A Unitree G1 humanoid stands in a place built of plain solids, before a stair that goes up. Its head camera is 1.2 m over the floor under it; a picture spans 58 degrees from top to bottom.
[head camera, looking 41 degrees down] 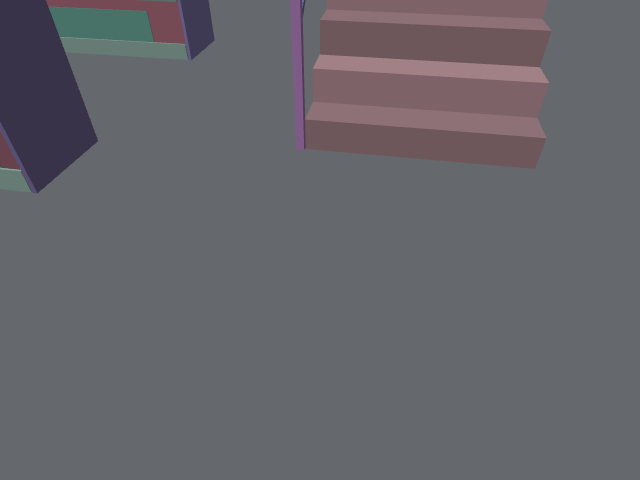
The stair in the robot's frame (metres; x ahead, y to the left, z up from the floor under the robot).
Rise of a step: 0.19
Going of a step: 0.23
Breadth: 1.22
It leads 10 degrees to the right of straight ahead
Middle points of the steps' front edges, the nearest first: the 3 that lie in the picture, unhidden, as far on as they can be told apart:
2.05 -0.52 0.18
2.27 -0.56 0.36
2.50 -0.60 0.55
